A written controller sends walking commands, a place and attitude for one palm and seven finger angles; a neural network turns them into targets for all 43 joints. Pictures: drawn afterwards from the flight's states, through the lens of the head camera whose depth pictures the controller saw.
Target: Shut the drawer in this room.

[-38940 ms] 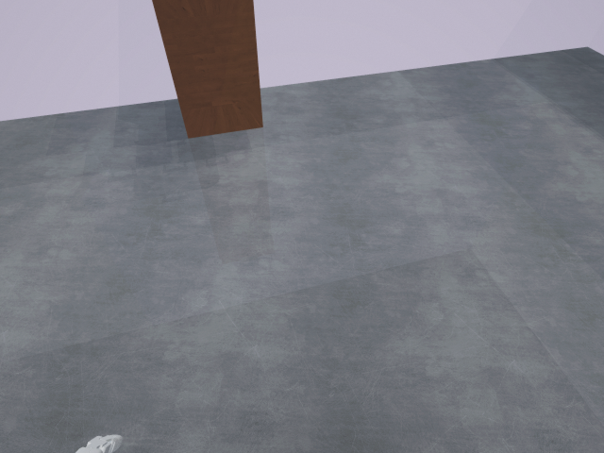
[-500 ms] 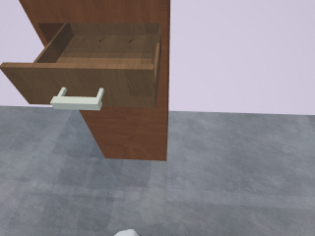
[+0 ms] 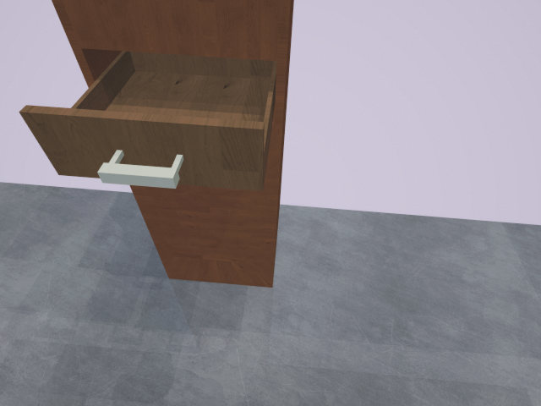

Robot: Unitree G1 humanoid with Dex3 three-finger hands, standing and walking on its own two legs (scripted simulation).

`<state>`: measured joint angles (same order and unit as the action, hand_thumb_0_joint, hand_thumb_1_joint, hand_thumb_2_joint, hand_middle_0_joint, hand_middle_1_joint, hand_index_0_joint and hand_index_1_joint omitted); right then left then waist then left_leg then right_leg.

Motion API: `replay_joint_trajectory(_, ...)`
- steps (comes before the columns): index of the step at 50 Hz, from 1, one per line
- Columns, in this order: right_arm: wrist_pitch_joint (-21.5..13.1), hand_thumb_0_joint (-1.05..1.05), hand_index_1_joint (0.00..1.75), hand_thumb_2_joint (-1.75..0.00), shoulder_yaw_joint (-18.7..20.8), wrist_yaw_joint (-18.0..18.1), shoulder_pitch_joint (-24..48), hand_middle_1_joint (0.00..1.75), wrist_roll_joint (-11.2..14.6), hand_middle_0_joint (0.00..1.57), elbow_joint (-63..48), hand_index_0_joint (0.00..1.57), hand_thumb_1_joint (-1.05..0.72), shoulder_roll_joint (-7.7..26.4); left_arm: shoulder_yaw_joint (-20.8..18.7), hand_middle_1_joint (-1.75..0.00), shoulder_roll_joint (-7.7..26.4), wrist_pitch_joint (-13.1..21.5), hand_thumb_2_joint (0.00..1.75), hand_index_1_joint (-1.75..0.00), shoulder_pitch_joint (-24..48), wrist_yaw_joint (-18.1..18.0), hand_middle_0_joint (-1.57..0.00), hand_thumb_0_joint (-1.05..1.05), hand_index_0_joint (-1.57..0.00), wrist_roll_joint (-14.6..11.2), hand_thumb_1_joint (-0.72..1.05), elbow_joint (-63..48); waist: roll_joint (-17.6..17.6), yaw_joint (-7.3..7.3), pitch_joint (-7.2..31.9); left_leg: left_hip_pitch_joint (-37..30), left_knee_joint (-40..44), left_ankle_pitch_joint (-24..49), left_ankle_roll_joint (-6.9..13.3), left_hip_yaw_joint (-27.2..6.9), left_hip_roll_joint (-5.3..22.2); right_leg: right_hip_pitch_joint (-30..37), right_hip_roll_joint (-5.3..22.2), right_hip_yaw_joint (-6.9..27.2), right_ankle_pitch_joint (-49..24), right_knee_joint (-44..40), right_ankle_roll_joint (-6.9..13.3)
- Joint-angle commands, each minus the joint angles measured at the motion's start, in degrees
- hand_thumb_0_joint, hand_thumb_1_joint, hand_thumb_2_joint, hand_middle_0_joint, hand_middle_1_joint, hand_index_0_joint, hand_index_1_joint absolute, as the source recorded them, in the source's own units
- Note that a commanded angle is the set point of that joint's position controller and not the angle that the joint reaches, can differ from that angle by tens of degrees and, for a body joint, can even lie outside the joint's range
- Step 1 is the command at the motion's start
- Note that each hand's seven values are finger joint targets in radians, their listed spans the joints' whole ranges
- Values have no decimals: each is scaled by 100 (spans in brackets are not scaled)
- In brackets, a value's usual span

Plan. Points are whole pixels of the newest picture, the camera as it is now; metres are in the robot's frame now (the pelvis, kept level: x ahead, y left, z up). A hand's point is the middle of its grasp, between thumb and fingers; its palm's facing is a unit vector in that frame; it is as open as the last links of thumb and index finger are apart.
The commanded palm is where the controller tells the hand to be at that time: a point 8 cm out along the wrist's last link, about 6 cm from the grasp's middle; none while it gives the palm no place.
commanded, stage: come to a stop and stand still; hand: left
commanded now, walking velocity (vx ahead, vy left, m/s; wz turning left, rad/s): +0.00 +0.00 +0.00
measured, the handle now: (144, 166) +0.44 +0.25 +0.11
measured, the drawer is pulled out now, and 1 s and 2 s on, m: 0.22 0.22 0.22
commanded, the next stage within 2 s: look again from close up in 0.02 s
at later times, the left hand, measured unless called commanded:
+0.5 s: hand out of the picture +0.00 +0.21 -0.18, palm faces +0.03 -0.98 -0.21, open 7.4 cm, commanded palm none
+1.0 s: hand out of the picture -0.01 +0.19 -0.19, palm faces +0.06 -0.99 -0.16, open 7.4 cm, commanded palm none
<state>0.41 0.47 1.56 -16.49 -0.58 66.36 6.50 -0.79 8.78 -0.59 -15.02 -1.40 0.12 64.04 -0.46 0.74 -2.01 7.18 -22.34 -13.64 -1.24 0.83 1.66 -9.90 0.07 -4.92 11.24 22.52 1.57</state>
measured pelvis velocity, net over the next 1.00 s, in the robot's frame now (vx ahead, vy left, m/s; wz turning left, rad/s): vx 0.03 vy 0.03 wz -0.01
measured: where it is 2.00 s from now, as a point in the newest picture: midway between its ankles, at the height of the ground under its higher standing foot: outside the picture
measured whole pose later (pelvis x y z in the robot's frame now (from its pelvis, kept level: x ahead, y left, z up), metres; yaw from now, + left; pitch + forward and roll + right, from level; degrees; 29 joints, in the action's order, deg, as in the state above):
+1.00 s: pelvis +0.03 +0.03 -0.02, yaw -1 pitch +0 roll -1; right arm -0.9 -0.2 0.6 -20.3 -1.2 63.2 9.1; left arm -1.2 6.7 1.0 -21.2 -0.6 1.2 63.0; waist 1.3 0.9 -1.3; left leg 11.1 -33.6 -22.4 1.6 2.1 -0.1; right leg -13.8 2.2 -3.4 19.1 33.0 -0.6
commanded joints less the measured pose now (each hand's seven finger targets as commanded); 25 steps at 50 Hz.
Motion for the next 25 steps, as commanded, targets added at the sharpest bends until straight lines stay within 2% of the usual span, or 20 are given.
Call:
replay_joint_trajectory(1,-86,0,30,-90,86,56,-371,30,-17,20,-203,20,-90,509,-73,-30,478,109,90,-30,-391,-30,-20,0,-20,26,90,-140,-35,-33,-413,526,584,-265,177,-330,341,-230,639,753,577,-710,-57)
replay_joint_trajectory(3,-84,0,30,-90,87,57,-400,30,-13,20,-189,20,-90,509,-64,-30,438,115,90,-30,-472,-36,-20,0,-20,28,90,-125,-149,-26,-398,476,550,-301,190,-334,326,-320,628,757,689,-716,-62)
replay_joint_trajectory(5,-112,0,30,-90,81,59,-454,30,-11,20,-197,20,-90,466,-60,-30,374,137,90,-30,-546,-36,-20,0,-20,32,90,-122,-103,-45,-330,444,530,-139,205,-315,334,-300,640,748,497,-673,-60)
replay_joint_trajectory(6,-249,0,30,-90,41,-27,222,30,3,20,-551,20,-90,742,18,-30,503,359,90,-30,-877,-290,-20,0,-20,141,90,46,260,151,-255,800,-714,666,36,12,392,-66,940,942,-2404,-93,-44)
replay_joint_trajectory(7,-184,0,30,-90,44,-32,-219,30,9,20,-745,20,-90,419,-49,-30,805,389,90,-30,-792,-242,-20,0,-20,81,90,-143,286,-167,353,605,-648,-359,77,-100,150,35,1189,1217,-1374,-223,163)
replay_joint_trajectory(8,-130,0,30,-90,8,-71,-339,30,-24,20,-728,20,-90,426,-65,-30,898,403,90,-30,-527,-191,-20,0,-20,64,90,-240,167,-197,438,501,-694,-353,105,-44,145,-139,1078,1097,-174,-264,263)
replay_joint_trajectory(9,-171,0,30,-90,-4,-72,-470,30,-36,20,-770,20,-90,452,-39,-30,717,372,90,-30,-426,-151,-20,0,-20,72,90,-270,207,-246,401,421,-545,-156,172,-130,182,-434,915,946,590,-176,258)
replay_joint_trajectory(11,-230,0,30,-90,-33,-47,-555,30,-33,20,-772,20,-90,517,19,-30,496,328,90,-30,-454,-101,-20,0,-20,61,90,-256,244,-205,75,637,-288,376,269,-313,330,-509,642,705,444,51,158)
replay_joint_trajectory(14,-248,0,30,-90,-61,-16,-518,30,-34,20,-810,20,-90,622,50,-30,380,254,90,-30,-549,-72,-20,0,-20,54,90,-206,163,-92,-308,1081,84,221,354,-477,417,-313,510,566,256,221,97)
replay_joint_trajectory(17,-260,0,30,-90,-68,-2,-513,30,-27,20,-797,20,-90,702,53,-30,385,226,90,-30,-608,-59,-20,0,-20,47,90,-186,-1,-63,-366,1103,244,60,369,-487,400,-230,527,557,190,213,58)
replay_joint_trajectory(19,-263,0,30,-90,-70,-5,-500,30,-36,20,-761,20,-90,715,57,-30,401,206,90,-30,-607,-56,-20,0,-20,50,90,-207,115,-35,-406,1131,358,-21,385,-522,393,-195,518,549,161,226,40)
replay_joint_trajectory(22,-267,0,30,-90,-86,1,-509,30,-35,20,-704,20,-90,746,50,-30,432,195,90,-30,-581,-53,-20,0,-20,45,90,-219,11,-29,-405,1067,410,47,386,-495,396,-156,543,539,51,209,24)
replay_joint_trajectory(25,-279,0,30,-90,-83,1,-492,30,-40,20,-644,20,-90,753,42,-30,459,182,90,-30,-558,-52,-20,0,-20,51,90,-234,117,-10,-341,1022,474,116,391,-493,404,-82,554,520,-44,221,5)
